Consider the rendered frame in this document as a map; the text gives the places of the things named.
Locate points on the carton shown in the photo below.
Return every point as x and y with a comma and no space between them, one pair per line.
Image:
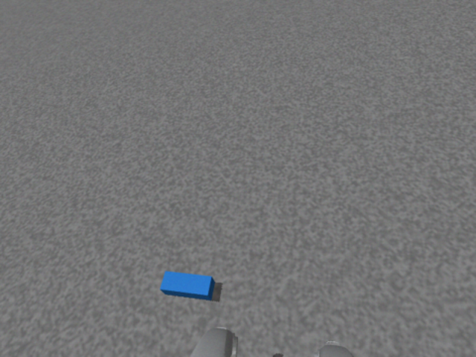
188,285

